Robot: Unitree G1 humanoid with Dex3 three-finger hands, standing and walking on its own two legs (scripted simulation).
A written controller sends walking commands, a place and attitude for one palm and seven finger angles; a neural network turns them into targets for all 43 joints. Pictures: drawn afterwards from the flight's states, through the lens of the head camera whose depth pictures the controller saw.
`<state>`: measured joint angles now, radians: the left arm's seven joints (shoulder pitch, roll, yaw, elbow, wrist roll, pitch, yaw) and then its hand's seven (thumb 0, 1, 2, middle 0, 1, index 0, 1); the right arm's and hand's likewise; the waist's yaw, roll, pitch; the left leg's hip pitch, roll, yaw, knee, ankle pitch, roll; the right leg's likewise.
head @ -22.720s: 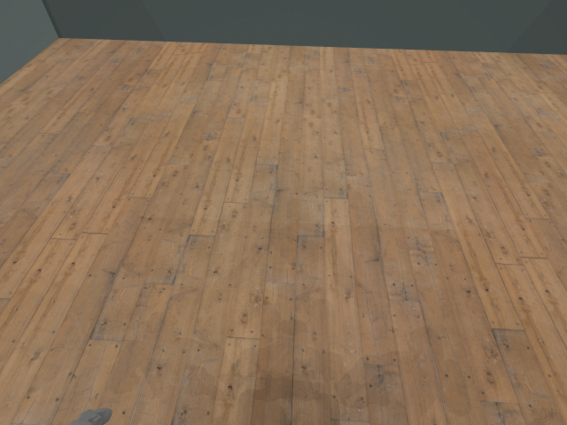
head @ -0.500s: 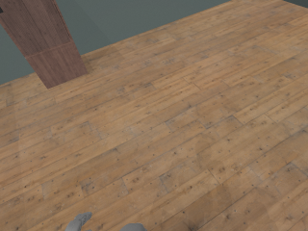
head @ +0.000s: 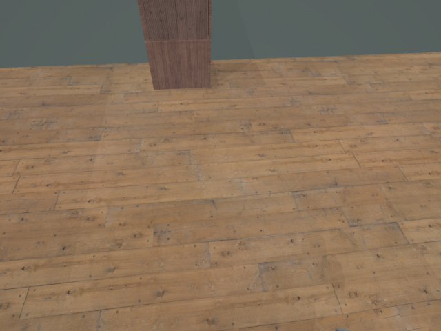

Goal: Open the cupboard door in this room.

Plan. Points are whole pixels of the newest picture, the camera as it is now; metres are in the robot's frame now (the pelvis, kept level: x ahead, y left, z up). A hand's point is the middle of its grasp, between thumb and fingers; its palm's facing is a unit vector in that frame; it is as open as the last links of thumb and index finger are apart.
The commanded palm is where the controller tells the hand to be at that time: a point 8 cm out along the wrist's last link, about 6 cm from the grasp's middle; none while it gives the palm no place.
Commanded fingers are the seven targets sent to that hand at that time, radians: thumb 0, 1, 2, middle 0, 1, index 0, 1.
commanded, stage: turn or walk to find it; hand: left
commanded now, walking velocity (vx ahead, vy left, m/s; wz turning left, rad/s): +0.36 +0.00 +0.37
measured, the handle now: out of the picture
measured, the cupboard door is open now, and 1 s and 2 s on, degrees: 0 0 0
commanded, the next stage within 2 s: stand and wait in 1.40 s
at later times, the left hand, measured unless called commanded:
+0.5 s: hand (154, 259) +0.28 +0.19 -0.17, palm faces +0.12 -0.97 -0.22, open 7.4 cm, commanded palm none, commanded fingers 0.00 0.90 0.90 -0.20 -0.30 -0.20 -0.30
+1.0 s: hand (148, 267) +0.27 +0.20 -0.19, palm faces +0.34 -0.93 -0.13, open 7.4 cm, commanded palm none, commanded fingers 0.00 0.90 0.90 -0.20 -0.30 -0.20 -0.30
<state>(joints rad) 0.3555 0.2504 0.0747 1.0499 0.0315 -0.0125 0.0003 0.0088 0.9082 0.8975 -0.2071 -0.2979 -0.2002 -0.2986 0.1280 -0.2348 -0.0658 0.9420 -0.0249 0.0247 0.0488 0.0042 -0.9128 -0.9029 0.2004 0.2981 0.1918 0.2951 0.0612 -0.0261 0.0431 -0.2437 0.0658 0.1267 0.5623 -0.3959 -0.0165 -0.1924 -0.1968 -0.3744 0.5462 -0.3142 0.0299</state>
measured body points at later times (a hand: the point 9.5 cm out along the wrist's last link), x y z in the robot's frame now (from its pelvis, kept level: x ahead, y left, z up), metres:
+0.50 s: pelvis +0.19 -0.01 -0.02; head +0.23 -0.03 +0.43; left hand +0.27 +0.24 -0.15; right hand +0.14 -0.24 -0.19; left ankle +0.01 +0.11 -0.69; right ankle +0.30 -0.09 -0.74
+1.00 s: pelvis +0.39 +0.07 -0.01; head +0.41 +0.10 +0.44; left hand +0.25 +0.25 -0.17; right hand +0.57 -0.12 -0.14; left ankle +0.43 +0.17 -0.73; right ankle +0.31 -0.09 -0.69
